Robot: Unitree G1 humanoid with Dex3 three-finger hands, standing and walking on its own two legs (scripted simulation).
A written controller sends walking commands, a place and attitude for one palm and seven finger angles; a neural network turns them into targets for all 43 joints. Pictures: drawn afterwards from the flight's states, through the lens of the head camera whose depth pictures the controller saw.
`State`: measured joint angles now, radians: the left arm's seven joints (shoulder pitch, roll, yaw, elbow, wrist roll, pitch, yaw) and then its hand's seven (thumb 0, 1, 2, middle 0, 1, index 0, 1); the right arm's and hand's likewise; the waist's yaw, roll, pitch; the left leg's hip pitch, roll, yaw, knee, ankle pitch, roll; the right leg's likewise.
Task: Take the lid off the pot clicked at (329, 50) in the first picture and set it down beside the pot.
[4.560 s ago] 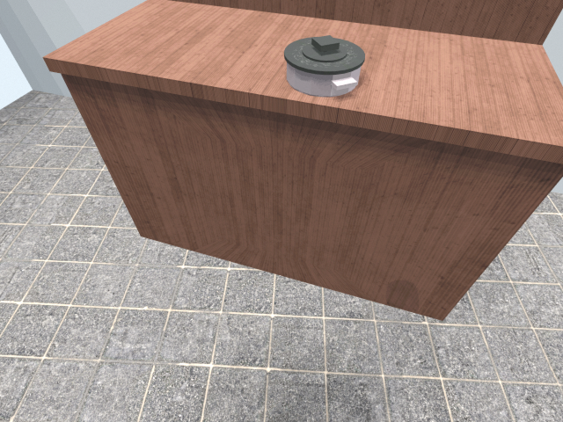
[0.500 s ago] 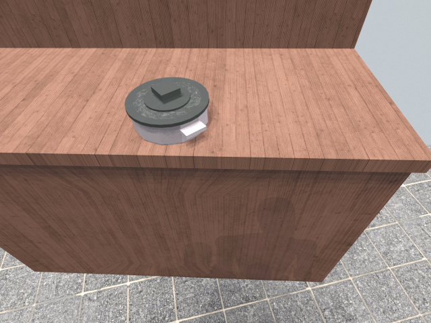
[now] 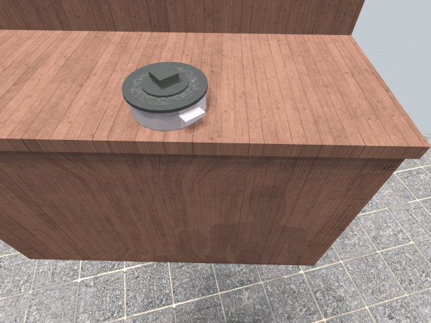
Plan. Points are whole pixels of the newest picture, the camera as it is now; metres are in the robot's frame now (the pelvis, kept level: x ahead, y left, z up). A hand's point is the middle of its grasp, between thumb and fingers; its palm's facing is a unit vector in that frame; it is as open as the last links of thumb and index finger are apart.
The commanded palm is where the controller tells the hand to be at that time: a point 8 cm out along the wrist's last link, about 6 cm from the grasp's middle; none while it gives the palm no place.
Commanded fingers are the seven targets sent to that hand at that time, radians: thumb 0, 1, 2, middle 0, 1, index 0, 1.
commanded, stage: look again from close up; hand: left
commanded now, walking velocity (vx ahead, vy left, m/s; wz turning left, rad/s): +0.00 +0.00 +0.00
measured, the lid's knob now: (163, 75) +0.58 +0.15 +0.16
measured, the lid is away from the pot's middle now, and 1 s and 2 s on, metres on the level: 0.00 0.00 0.00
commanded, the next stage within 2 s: shuffle to correct the standing spot in 0.20 s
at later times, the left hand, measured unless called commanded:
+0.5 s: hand out of the picture +0.02 +0.17 -0.17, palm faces +0.03 -0.98 -0.18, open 7.4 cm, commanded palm none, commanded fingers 0.00 0.90 0.90 -0.20 -0.30 -0.20 -0.30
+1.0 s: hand out of the picture +0.14 +0.18 -0.19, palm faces +0.04 -0.98 -0.19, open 7.4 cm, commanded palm none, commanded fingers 0.00 0.90 0.90 -0.20 -0.30 -0.20 -0.30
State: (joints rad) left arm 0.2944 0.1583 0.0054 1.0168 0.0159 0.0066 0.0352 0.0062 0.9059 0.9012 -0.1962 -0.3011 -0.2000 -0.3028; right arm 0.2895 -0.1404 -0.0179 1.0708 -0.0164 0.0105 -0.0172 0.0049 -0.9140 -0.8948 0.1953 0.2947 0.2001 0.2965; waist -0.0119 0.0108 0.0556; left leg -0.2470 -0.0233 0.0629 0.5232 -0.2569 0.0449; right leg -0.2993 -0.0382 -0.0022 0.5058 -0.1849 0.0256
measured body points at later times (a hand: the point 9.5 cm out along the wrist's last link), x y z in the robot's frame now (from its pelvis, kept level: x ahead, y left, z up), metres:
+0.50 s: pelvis +0.02 +0.00 +0.00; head +0.04 +0.00 +0.45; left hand +0.02 +0.22 -0.15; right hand +0.02 -0.22 -0.16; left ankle +0.02 +0.09 -0.73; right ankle +0.05 -0.14 -0.73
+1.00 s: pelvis +0.15 +0.02 -0.01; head +0.20 +0.02 +0.43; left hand +0.14 +0.23 -0.17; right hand +0.19 -0.23 -0.16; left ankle +0.14 +0.11 -0.74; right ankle +0.06 -0.12 -0.72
